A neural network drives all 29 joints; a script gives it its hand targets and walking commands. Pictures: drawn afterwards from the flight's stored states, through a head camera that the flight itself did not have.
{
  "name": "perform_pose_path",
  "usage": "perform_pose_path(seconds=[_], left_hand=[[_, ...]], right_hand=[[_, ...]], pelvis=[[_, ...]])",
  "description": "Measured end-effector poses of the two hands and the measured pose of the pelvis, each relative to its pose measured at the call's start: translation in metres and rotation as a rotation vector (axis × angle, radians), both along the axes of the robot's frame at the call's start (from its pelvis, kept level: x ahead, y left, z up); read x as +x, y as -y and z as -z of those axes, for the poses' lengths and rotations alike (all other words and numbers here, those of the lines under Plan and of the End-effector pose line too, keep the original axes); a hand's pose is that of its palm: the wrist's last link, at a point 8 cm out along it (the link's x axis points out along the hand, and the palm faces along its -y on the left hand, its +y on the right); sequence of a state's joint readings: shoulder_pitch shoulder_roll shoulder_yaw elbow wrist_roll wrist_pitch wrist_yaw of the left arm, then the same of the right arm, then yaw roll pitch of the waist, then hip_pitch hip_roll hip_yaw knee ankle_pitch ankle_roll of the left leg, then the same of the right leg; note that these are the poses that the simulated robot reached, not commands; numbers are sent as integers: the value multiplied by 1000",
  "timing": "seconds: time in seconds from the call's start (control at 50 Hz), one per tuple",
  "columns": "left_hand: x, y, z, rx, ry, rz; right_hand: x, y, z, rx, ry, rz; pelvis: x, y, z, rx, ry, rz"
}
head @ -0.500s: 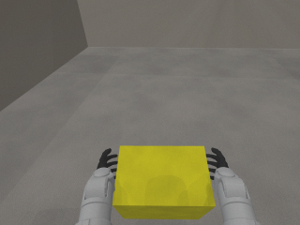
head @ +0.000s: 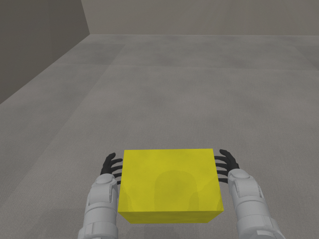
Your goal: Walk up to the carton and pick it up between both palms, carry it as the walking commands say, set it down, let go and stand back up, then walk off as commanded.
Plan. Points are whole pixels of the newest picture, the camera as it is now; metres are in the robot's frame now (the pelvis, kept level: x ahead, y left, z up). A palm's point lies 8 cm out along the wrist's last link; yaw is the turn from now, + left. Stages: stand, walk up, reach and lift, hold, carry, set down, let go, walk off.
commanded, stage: set down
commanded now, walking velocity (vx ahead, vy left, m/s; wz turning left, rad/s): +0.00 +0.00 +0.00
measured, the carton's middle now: (168, 188) +0.32 +0.01 -0.08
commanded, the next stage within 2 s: none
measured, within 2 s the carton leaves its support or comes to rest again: neither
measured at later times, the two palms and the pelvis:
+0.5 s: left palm (115, 197) +0.29 +0.17 -0.08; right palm (227, 198) +0.29 -0.17 -0.10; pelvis -0.03 +0.00 -0.04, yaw +1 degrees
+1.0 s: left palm (123, 200) +0.33 +0.17 -0.17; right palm (220, 202) +0.32 -0.17 -0.19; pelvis -0.06 +0.00 -0.11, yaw +1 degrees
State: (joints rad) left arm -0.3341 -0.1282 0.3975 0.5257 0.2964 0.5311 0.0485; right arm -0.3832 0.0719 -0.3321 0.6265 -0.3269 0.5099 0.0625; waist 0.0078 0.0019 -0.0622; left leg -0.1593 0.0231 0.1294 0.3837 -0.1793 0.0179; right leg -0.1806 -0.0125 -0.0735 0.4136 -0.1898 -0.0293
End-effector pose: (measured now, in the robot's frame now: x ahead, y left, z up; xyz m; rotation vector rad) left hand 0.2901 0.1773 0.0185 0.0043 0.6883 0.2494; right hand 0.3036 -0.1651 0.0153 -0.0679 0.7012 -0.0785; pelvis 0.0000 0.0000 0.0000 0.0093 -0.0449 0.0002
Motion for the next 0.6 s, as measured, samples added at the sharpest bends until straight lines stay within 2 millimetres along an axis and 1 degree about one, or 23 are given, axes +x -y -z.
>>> perform_pose_path(seconds=[0.14, 0.28, 0.38, 0.48, 0.6], left_hand=[[1, -1, 23, -35, -15, 40], [-2, -3, 54, -23, -36, 48], [-4, -2, 77, -14, -54, 54], [-1, 1, 98, -8, -53, 65], [10, 6, 118, -6, -35, 73]], right_hand=[[1, 2, 24, 0, -23, 12], [-1, 1, 57, -4, -48, 2], [-6, 2, 83, -9, -68, -3], [-9, 4, 107, -23, -74, 7], [-4, 7, 129, -13, -63, 40]], pelvis=[[-2, -1, 3, 0, -74, -2], [-9, -2, 12, 3, -172, -7], [-17, -1, 22, 5, -244, -11], [-27, 0, 35, 6, -310, -14], [-40, 2, 54, 10, -374, -13]])
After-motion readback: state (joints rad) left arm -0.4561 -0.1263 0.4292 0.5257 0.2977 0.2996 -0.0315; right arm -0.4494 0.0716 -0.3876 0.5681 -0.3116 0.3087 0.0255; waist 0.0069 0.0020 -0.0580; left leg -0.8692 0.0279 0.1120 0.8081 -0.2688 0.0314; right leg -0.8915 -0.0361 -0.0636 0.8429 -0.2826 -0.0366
